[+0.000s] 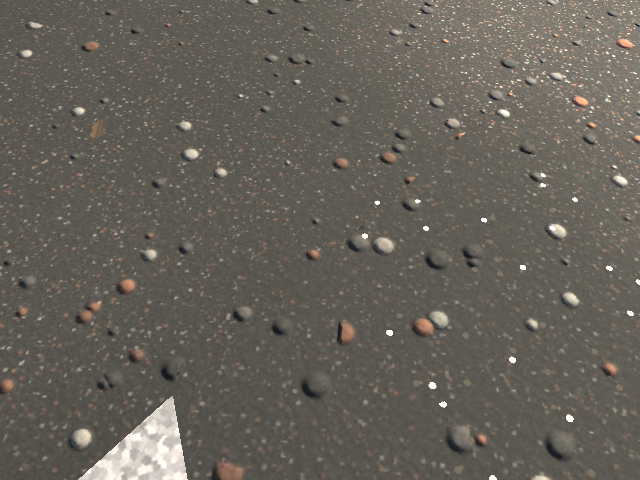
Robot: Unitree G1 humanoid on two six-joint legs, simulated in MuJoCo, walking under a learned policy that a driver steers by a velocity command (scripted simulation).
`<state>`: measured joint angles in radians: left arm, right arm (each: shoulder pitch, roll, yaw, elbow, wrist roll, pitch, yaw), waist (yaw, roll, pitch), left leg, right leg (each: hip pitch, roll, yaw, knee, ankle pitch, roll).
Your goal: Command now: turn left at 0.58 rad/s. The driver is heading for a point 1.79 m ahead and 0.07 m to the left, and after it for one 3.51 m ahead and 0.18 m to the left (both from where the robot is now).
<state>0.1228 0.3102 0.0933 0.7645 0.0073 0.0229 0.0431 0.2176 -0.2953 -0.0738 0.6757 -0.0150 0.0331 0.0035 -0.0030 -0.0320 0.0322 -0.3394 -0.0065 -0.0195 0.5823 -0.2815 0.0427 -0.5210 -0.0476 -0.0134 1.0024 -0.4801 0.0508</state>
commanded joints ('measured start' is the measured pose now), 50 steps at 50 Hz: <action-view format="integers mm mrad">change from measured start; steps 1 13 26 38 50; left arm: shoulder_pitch -25 -35 -32 16 35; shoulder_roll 109 68 82 42 30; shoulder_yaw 35 11 -17 -39 -43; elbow -67 -79 -81 -81 -38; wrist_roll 8 -16 2 2 -1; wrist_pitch -9 -35 -63 -53 -58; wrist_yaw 22 -19 -37 -45 -42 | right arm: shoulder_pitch -61 -30 -63 -26 5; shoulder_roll -171 -165 -72 -61 -37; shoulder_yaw -42 -38 -7 -6 -2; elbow -87 -117 -108 -75 -69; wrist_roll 20 13 -4 2 3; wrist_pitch -29 -7 -6 -27 -29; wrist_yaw -17 -29 -17 -16 -31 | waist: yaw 14 -28 -26 12 4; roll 175 191 -131 68 37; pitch -91 -126 -91 -54 -46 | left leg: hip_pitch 154 166 110 99 129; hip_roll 233 194 8 28 23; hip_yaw -309 -380 -125 -172 -161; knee -255 -201 -85 -118 -108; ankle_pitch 322 329 108 175 190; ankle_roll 164 192 -63 -21 -26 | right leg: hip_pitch -165 56 319 307 284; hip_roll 9 47 -129 -3 5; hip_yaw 81 81 235 93 91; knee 155 -226 -626 -537 -546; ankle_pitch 78 116 455 297 292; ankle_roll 1 26 -159 -81 -72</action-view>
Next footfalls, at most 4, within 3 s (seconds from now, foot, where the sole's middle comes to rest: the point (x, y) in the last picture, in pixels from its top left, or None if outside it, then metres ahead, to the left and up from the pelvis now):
0.38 right None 0.07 -0.14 -0.77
2.76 right None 0.39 -0.04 -0.77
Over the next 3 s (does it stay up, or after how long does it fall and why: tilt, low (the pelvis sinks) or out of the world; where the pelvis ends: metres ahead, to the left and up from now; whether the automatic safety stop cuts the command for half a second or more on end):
stays up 0.34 0.00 0.01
